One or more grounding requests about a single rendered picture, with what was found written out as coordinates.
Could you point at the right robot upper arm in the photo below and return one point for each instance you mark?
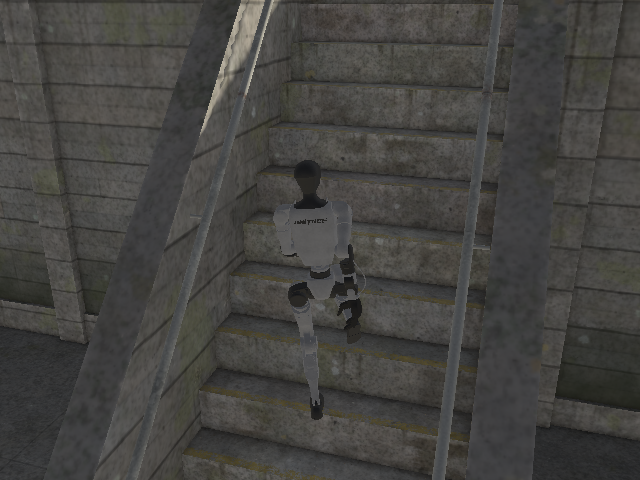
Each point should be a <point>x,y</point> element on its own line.
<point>344,213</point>

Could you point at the left robot foot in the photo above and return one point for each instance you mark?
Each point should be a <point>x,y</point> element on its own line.
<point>316,411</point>

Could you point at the robot left forearm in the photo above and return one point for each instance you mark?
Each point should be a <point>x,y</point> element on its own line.
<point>293,255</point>

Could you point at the left robot upper arm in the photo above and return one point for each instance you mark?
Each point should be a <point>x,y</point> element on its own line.
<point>280,218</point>

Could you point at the robot torso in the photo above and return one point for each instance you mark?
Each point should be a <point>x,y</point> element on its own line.
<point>314,233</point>

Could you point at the right robot hand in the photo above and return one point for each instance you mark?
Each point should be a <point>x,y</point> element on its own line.
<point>356,310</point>

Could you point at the robot right forearm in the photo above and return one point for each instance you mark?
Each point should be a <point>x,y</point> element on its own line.
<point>349,275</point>

